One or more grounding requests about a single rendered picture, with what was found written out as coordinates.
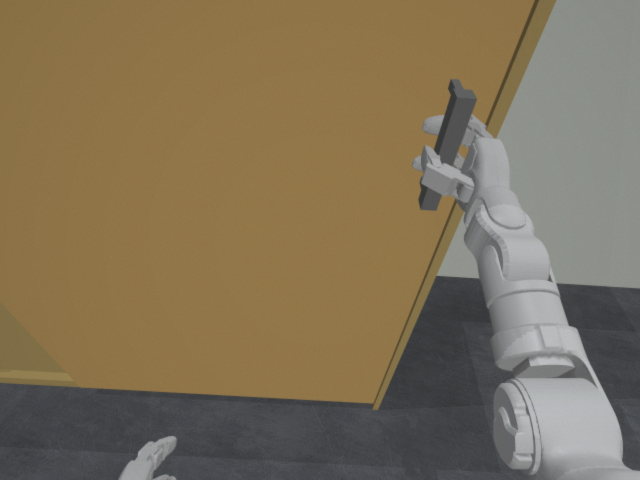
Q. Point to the wardrobe door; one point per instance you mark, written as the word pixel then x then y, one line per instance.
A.
pixel 19 350
pixel 217 196

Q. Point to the robot right hand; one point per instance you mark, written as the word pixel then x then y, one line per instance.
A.
pixel 486 163

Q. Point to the right robot forearm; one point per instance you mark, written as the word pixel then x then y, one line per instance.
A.
pixel 532 336

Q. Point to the handle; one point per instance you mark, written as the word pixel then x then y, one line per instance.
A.
pixel 456 119

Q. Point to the robot left hand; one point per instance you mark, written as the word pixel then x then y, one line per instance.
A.
pixel 148 460

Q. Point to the right robot upper arm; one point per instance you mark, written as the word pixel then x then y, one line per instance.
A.
pixel 557 429

